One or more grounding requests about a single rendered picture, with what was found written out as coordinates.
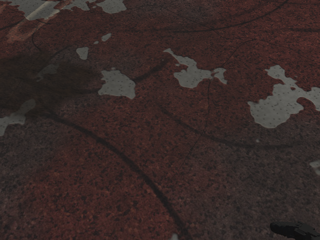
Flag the right robot hand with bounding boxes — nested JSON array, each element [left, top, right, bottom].
[[270, 221, 320, 240]]

